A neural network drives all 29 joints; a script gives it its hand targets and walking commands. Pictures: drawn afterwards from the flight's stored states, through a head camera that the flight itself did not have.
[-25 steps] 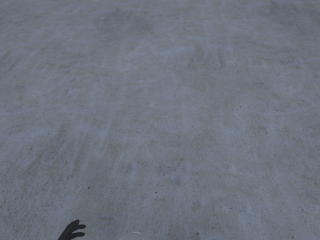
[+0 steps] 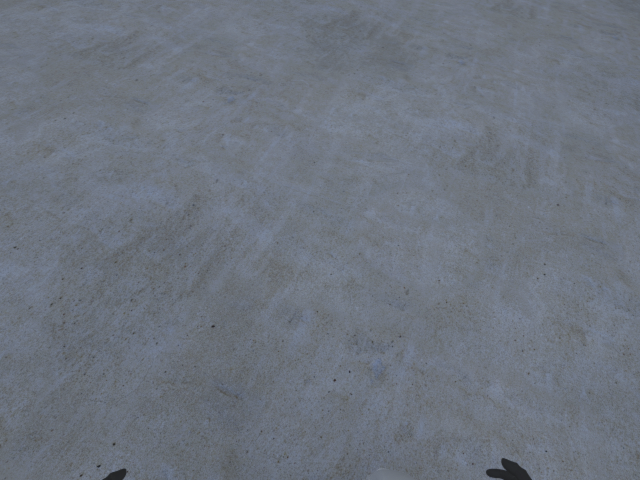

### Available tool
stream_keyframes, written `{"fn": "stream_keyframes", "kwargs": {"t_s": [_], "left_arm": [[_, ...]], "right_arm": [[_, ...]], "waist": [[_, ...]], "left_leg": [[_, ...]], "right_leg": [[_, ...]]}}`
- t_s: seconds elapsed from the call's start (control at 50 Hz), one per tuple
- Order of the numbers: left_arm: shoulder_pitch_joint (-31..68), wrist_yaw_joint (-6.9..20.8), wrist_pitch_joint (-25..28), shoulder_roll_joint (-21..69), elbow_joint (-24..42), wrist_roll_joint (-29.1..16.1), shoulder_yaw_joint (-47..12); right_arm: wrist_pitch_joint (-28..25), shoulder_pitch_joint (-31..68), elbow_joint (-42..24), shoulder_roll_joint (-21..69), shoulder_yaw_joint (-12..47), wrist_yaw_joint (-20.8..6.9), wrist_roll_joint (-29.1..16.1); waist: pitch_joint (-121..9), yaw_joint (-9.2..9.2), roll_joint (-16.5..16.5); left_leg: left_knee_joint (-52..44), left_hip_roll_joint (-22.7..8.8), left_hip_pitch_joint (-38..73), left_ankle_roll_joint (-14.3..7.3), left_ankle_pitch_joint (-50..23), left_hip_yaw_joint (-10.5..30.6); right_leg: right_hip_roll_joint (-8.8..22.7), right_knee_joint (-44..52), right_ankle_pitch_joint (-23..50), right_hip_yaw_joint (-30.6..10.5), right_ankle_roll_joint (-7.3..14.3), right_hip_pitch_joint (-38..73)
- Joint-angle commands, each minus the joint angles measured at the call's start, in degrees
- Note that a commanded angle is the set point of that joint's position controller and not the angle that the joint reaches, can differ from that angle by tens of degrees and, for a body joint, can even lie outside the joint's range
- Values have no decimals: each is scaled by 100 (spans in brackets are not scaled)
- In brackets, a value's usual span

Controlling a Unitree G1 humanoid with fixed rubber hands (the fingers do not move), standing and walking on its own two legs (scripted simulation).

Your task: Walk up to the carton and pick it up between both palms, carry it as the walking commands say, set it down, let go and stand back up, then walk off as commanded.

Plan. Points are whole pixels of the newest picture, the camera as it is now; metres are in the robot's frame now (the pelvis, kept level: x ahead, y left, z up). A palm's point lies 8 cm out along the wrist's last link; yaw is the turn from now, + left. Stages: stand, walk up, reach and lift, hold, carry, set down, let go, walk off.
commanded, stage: walk up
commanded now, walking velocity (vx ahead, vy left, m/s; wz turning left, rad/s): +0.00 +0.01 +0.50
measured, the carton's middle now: out of the picture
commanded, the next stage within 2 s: none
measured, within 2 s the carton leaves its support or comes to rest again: neither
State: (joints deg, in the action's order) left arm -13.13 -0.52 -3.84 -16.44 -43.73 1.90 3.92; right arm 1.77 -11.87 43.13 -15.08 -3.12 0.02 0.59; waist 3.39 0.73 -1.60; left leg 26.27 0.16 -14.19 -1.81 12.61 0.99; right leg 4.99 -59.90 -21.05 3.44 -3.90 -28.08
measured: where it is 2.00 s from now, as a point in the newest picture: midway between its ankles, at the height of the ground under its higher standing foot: (195, 458)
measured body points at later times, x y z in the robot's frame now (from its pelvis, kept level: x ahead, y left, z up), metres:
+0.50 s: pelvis -0.02 -0.05 +0.00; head +0.02 -0.07 +0.45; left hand +0.04 +0.23 -0.10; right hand +0.12 -0.29 -0.14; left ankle -0.08 +0.09 -0.67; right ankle +0.00 -0.14 -0.74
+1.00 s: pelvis -0.04 -0.03 +0.00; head -0.03 +0.00 +0.45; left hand -0.09 +0.26 -0.13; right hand +0.19 -0.21 -0.10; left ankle -0.08 +0.07 -0.74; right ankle +0.04 -0.16 -0.69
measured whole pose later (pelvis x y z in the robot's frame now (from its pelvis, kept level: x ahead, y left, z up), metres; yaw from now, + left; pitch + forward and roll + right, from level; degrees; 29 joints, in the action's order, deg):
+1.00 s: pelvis -0.04 -0.03 +0.00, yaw +29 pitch +1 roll -2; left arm -12.9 1.3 -3.3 -16.5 -45.1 1.3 3.6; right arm 1.4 -13.4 43.2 -15.5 -3.3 -0.9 0.7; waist 1.0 0.0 0.0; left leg 26.0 0.3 -13.9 -2.1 13.2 2.5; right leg 3.8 -48.4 -21.4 3.6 -5.1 -24.1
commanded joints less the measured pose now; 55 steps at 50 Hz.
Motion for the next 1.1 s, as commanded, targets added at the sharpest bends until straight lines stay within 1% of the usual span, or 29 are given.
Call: {"fn": "stream_keyframes", "kwargs": {"t_s": [0.0, 0.08, 0.14, 0.18, 0.2, 0.22, 0.24, 0.26, 0.28, 0.3, 0.36, 0.48, 0.5, 0.58, 0.62, 0.64, 0.66, 0.68, 0.7, 0.72, 0.76, 0.8, 0.88, 0.9, 0.94, 1.0, 1.02, 1.06, 1.08], "left_arm": [[162, -14, 32, -349, 359, -18, 53], [456, -26, 60, -301, 425, -66, -11], [340, -50, 125, -239, 467, -104, -38], [-80, -108, 207, -239, 377, -148, -25], [-342, -157, 278, -352, 329, -153, 13], [-558, -193, 356, -720, 354, -130, 78], [-397, -164, 355, -1310, 493, -62, 199], [-289, -130, 323, -1261, 445, -55, 141], [-5, -128, 342, -849, 461, -116, 36], [299, -132, 356, -596, 533, -114, 9], [499, -160, 360, -346, 748, -101, -29], [-268, -173, 404, -580, 452, -142, 56], [-453, -153, 395, -705, 375, -53, -4], [-436, -79, 354, -891, 223, -10, 91], [-373, -39, 307, -962, 119, -78, 148], [-379, -12, 276, -953, 57, -104, 169], [-423, 40, 253, -735, 61, -74, 145], [-230, 87, 205, -86, 414, 0, 44], [177, 71, 131, -388, 559, -78, 39], [359, 30, 75, -451, 521, -5, -24], [149, 30, 77, -518, 342, -46, 45], [-204, 55, 55, -546, 137, -54, 105], [8, 61, 44, -400, 187, -98, 54], [100, 66, 52, -386, 210, -84, 48], [259, 166, 119, -469, 288, -26, 62], [479, 265, 317, -389, 449, -128, 60], [201, 226, 390, -369, 412, -171, 52], [-1032, 44, 540, -428, 105, -249, 106], [-1676, -21, 634, -853, 4, -197, 175]], "right_arm": [[-73, -241, -217, -903, -254, 36, 32], [-23, -371, -204, -1008, -380, -3, 76], [4, -322, -200, -1045, -455, -45, 93], [7, -221, -186, -1006, -475, -53, 54], [-4, -209, -190, -921, -455, -42, 16], [-32, -325, -200, -639, -406, -24, -24], [-37, -346, -400, -281, -393, 4, -57], [7, -127, -387, -571, -406, 19, 154], [15, -234, -381, -584, -473, -32, 197], [54, -430, -209, -580, -483, -106, 172], [152, -606, -44, -547, -441, -254, 91], [182, -25, -229, -246, -246, -276, 84], [171, 234, -355, -289, -194, -265, 35], [139, 366, -443, -352, -151, -251, -15], [77, 183, -384, -415, -168, -230, -38], [17, 3, -338, -541, -187, -203, -30], [-47, -216, -322, -952, -260, -155, -8], [-89, -256, -466, -1631, -318, -92, 28], [-99, -757, -263, -1554, -336, -32, -94], [-71, -548, -214, -1219, -314, -10, 31], [-14, 140, -383, -1007, -201, -4, 99], [-36, 310, -444, -906, -192, 1, 50], [-80, -103, -339, -983, -256, -12, 45], [-85, -186, -311, -988, -276, -16, 51], [-83, -351, -199, -1089, -320, -70, 26], [-127, 211, -325, -1059, -255, -154, -57], [-161, 375, -370, -1033, -242, -161, -54], [-208, 690, -441, -855, -190, -138, -40], [-256, 764, -532, -433, -104, -108, -6]], "waist": [[-431, -168, 1094], [-289, -307, 1226], [-433, -261, 1259], [-577, -32, 1081], [-627, 100, 871], [-745, 132, 58], [-600, 108, -1354], [-290, 228, -1037], [-161, 6, -633], [-147, -212, -591], [-198, -270, -935], [-371, 75, -873], [-411, 219, -1073], [-507, 214, -1108], [-567, 58, -923], [-587, -77, -637], [-673, -231, 329], [-596, -265, 2121], [-748, -554, 1758], [-579, -408, 1289], [-318, -70, 1218], [-408, 60, 1176], [-380, -109, 1091], [-373, -160, 1110], [-461, -260, 1433], [-174, -109, 1386], [-202, 42, 1208], [-322, 649, 343], [-387, 908, -792]], "left_leg": [[-817, -1209, 543, -607, -1472, 1156], [-866, -1204, 345, -700, -798, 1587], [-716, -1226, 106, -639, -1250, 1883], [-417, -1071, -186, -349, -1430, 1932], [-220, -889, -561, -90, -1139, 1881], [428, -493, -1205, 157, -252, 1615], [1790, 438, -2202, 414, 1474, 541], [2797, 153, -2001, 371, 2047, 451], [3272, 85, -1803, 322, 1741, 567], [3630, 98, -1700, 345, 1383, 437], [4091, 32, -1668, 547, 882, 99], [2611, -202, -1649, 670, 1116, -320], [2440, -247, -1302, 688, 1295, -501], [1568, -173, -722, 566, 1418, -722], [661, -119, -134, 470, 871, -810], [-32, -194, 451, 430, 233, -658], [-740, -871, 1261, 283, -275, 325], [-953, -2532, 1629, -324, -2444, 2340], [-769, -2687, 1131, -1032, -2853, 2215], [-780, -2378, 1043, -1093, -2626, 1961], [-840, -1608, 764, -732, -2139, 1151], [-801, -1330, 612, -616, -2236, 858], [-885, -1262, 561, -628, -1240, 1079], [-987, -1225, 515, -634, -464, 1182], [-1449, -1216, 293, -609, 2628, 1703], [-1495, -1064, -806, -627, 2503, 1699], [-1372, -1028, -1111, -625, 2301, 1729], [-352, -532, -2179, -404, 2471, 1426], [1149, -29, -3139, -191, 2359, 901]], "right_leg": [[-80, 221, 86, -112, -10, -232], [-273, 1166, -303, -113, -85, 68], [-431, 1898, -343, -55, -45, 707], [-499, 3027, 201, 23, -33, 1536], [-287, 3814, 606, -40, -25, 2145], [784, 4385, 169, -912, 159, 2808], [2465, 4849, 351, -2384, 734, 2732], [2479, 4700, 839, -2298, 1216, 1784], [1983, 4592, 1070, -1717, 1188, 1520], [1632, 4546, 1149, -1209, 1047, 1470], [1169, 4446, 1785, -313, 988, 1670], [1268, 3901, 3110, 145, 1095, 2568], [1407, 3930, 3069, 167, 1170, 2549], [1549, 3662, 3547, 204, 1126, 2519], [1529, 3261, 3389, 351, 886, 2274], [1490, 2859, 2874, 473, 625, 1827], [1233, 1933, 1736, 685, 275, 929], [295, 708, -1494, 853, -154, -622], [319, 50, -1564, 88, -109, -594], [146, -225, -1243, 68, -106, -753], [213, -82, -325, -31, -46, -550], [100, -124, 9, 53, -56, -253], [-45, 387, 21, 9, -102, -219], [-68, 625, 20, -2, -119, -187], [-168, 1166, -160, 103, -134, -40], [-247, 1875, -121, 132, -110, 796], [-302, 2324, -306, 160, -68, 1323], [-300, 3729, 188, 319, 42, 3272], [790, 4535, -997, -838, 171, 4169]]}}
